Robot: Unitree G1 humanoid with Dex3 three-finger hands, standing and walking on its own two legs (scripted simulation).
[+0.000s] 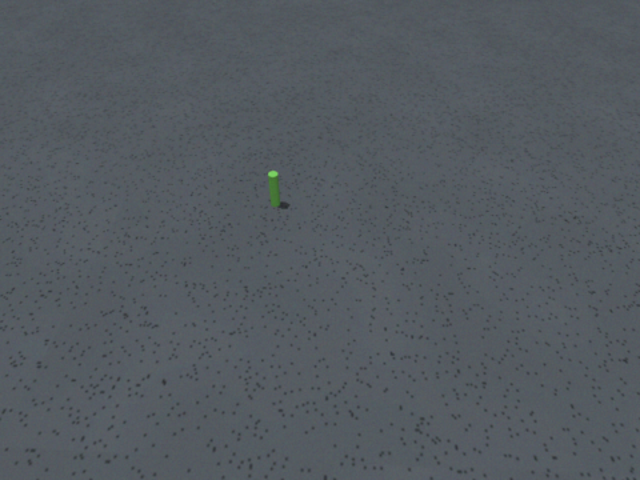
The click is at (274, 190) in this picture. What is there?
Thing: slim round
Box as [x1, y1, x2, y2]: [268, 171, 279, 206]
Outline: 270,171 268,173 271,204 273,206 277,206 279,204 277,173 275,171
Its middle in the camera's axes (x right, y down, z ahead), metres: -0.19 -0.22 +1.74
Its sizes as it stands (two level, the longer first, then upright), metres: 0.042 0.042 0.176
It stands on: the floor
